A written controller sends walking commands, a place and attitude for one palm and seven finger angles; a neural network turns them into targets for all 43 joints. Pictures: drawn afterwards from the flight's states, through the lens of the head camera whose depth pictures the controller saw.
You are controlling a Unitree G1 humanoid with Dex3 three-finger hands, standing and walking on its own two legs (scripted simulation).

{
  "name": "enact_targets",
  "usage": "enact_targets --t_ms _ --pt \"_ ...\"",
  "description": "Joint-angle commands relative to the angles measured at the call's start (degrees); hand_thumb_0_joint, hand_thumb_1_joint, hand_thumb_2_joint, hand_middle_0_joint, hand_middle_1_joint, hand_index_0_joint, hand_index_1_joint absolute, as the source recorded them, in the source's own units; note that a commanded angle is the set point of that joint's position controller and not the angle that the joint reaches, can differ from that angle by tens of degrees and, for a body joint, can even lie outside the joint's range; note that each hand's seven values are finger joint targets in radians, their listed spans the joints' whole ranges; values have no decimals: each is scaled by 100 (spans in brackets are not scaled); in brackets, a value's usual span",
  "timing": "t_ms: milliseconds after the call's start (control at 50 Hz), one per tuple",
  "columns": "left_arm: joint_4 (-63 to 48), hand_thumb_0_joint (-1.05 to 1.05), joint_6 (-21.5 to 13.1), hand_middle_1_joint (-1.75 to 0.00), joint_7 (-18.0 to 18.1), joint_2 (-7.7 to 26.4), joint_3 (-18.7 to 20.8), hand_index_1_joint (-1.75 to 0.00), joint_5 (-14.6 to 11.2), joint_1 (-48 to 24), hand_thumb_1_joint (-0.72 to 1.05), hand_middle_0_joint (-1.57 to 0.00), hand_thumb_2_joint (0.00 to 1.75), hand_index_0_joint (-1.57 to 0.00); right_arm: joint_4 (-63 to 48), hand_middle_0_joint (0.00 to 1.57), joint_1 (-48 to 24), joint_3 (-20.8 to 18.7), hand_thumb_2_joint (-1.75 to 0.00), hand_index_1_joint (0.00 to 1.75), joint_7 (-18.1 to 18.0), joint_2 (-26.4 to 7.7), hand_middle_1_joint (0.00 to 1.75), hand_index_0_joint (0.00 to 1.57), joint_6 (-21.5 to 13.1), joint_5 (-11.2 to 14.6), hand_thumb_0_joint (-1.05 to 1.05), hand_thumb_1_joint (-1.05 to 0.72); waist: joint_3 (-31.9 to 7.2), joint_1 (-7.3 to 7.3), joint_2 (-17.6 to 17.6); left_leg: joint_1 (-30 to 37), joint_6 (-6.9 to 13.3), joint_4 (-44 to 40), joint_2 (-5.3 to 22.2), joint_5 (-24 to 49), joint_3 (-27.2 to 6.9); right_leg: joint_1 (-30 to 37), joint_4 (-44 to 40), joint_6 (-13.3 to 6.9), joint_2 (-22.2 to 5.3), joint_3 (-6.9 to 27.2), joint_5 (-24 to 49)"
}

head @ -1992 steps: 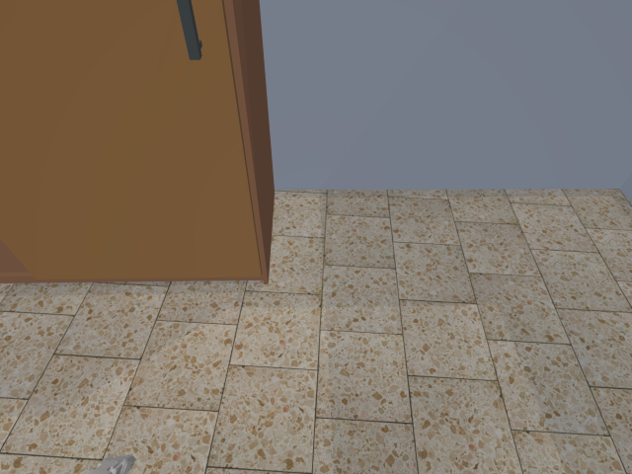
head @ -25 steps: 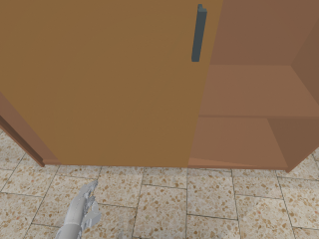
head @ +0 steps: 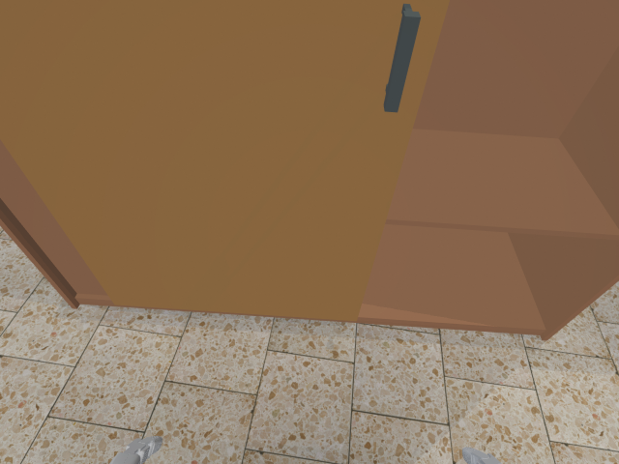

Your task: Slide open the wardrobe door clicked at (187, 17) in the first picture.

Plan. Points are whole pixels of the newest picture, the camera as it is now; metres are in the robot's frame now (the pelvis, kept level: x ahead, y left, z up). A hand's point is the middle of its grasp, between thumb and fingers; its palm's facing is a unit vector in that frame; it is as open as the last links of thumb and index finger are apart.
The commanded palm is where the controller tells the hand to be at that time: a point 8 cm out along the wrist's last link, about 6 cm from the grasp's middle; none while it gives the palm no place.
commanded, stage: let the arm hang, fingers relaxed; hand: right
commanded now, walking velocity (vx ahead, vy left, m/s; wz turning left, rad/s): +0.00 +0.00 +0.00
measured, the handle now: (398, 59) +0.66 -0.06 +0.22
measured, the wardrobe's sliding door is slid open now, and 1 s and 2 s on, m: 0.67 0.67 0.67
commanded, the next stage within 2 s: look to check the result in 0.86 s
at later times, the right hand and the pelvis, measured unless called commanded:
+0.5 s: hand out of the picture +0.00 -0.21 -0.16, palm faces +0.02 +0.97 -0.23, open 7.4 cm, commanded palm none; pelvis +0.00 -0.02 +0.01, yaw +0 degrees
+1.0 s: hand out of the picture +0.05 -0.19 -0.16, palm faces -0.01 +0.98 -0.19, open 7.3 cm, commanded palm none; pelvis +0.03 -0.01 +0.02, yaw +1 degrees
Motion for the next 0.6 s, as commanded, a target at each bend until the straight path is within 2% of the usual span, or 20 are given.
enact_targets --t_ms 0,20,40,60,80,100,120,140,160,200,240,280,320,340,380,420,460,480,520,580 --pt "-72 0 38 -30 86 217 148 -30 2 326 90 -20 90 -20 79 20 -470 -269 -90 30 -126 -972 30 20 -319 50 0 -90 -202 2 450 -357 577 -1854 1253 -208 -1339 788 180 -44 -97 115 33" --pt "60 0 34 -30 90 162 129 -30 -1 429 90 -20 90 -20 303 20 -445 -255 -90 30 -131 -921 30 20 -325 71 0 -90 -174 23 -25 -373 468 -1731 1119 -356 -1206 881 -131 -63 -203 237 356" --pt "122 0 30 -30 92 193 102 -30 -6 446 90 -20 90 -20 511 20 -342 -240 -90 30 -136 -876 30 20 -317 84 0 -90 -128 -16 -381 -362 304 -1574 858 -547 -989 851 -474 -110 -369 503 504" --pt "222 0 23 -30 108 212 109 -30 5 407 90 -20 90 -20 739 20 -223 -226 -90 30 -130 -741 30 20 -311 99 0 -90 14 -87 -739 -145 181 -1473 629 -732 -855 431 -871 -166 -518 749 165" --pt "244 0 38 -30 128 209 155 -30 56 380 90 -20 90 -20 854 20 -36 -326 -90 30 -146 -563 30 20 -286 86 0 -90 133 -185 -1198 177 126 -1392 471 -908 -693 -85 -1265 -241 -634 957 -542" --pt "290 0 56 -30 131 263 166 -30 60 355 90 -20 90 -20 1020 20 55 -325 -90 30 -131 -623 30 20 -263 101 0 -90 216 -252 -1544 487 82 -1208 337 -853 -595 -478 -1608 -279 -666 1090 -1071" --pt "360 0 58 -30 141 299 178 -30 57 373 90 -20 90 -20 1185 20 150 -313 -90 30 -114 -630 30 20 -265 111 0 -90 137 -306 -1648 828 54 -1007 233 -675 -525 -721 -1887 -313 -737 1215 -1406" --pt "372 0 58 -30 159 341 206 -30 34 365 90 -20 90 -20 1312 20 255 -312 -90 30 -107 -609 30 20 -276 107 0 -90 103 -388 -1434 1087 30 -937 183 -498 -455 -830 -2014 -343 -812 1306 -1452" --pt "433 0 49 -30 171 311 223 -30 25 453 90 -20 90 -20 1435 20 326 -315 -90 30 -93 -556 30 20 -290 106 0 -90 -87 -395 -1152 1285 13 -896 171 -396 -470 -842 -2041 -350 -828 1296 -1435" --pt "536 0 41 -30 182 259 238 -30 6 592 90 -20 90 -20 1634 20 333 -286 -90 30 -86 -471 30 20 -322 105 0 -90 -144 -371 -430 1235 25 -1206 262 -449 -574 -626 -1849 -292 -693 1110 -1218" --pt "650 0 47 -30 174 156 255 -30 -19 776 90 -20 90 -20 1767 20 255 -269 -90 30 -94 -492 30 20 -364 101 0 -90 -82 -276 97 818 117 -1698 494 -803 -824 -232 -1416 -191 -462 752 -858" --pt "801 0 57 -30 150 16 249 -30 -22 1068 90 -20 90 -20 1815 20 58 -277 -90 30 -110 -558 30 20 -386 99 0 -90 32 -128 531 298 244 -2065 768 -1273 -1074 127 -1005 -141 -293 531 -611" --pt "948 0 95 -30 142 -66 255 -30 -23 1246 90 -20 90 -20 1881 20 -106 -289 -90 30 -130 -583 30 20 -368 93 0 -90 163 -27 864 -374 304 -2335 918 -1773 -1114 587 -610 -128 -215 394 -469" --pt "992 0 93 -30 139 -85 255 -30 -26 1308 90 -20 90 -20 1916 20 -158 -290 -90 30 -143 -592 30 20 -372 91 0 -90 200 18 752 -539 289 -2291 893 -1702 -1073 752 -591 -131 -229 376 -294" --pt "1082 0 59 -30 153 -155 220 -30 -7 1330 90 -20 90 -20 1985 20 -118 -276 -90 30 -136 -485 30 20 -365 106 0 -90 299 2 462 -521 188 -2004 712 -1403 -883 651 -967 -184 -371 573 -311" --pt "1069 0 5 -30 178 -19 218 -30 6 1128 90 -20 90 -20 2079 20 11 -257 -90 30 -139 -410 30 20 -361 113 0 -90 451 -112 7 -93 57 -1664 436 -980 -680 159 -1635 -250 -638 943 -710" --pt "1062 0 -52 -30 186 93 214 -30 -5 868 90 -20 90 -20 2190 20 162 -253 -90 30 -142 -421 30 20 -357 109 0 -90 492 -250 -353 443 -20 -1424 303 -480 -549 -282 -2129 -296 -808 1251 -1145" --pt "1063 0 -71 -30 192 111 211 -30 -7 778 90 -20 90 -20 2228 20 210 -248 -90 30 -141 -400 30 20 -359 104 0 -90 501 -300 -416 650 -41 -1314 263 -266 -518 -411 -2295 -318 -844 1340 -1261" --pt "1086 0 -120 -30 202 118 205 -30 -23 664 90 -20 90 -20 2329 20 312 -235 -90 30 -136 -332 30 20 -402 104 0 -90 364 -359 -335 942 -49 -1341 307 111 -529 -332 -2328 -308 -808 1252 -975" --pt "1158 0 -142 -30 194 -20 166 -30 -47 650 90 -20 90 -20 2397 20 271 -187 -90 30 -148 -273 30 20 -444 115 0 -90 177 -304 -118 965 -43 -1506 430 361 -598 72 -2095 -223 -665 966 -287"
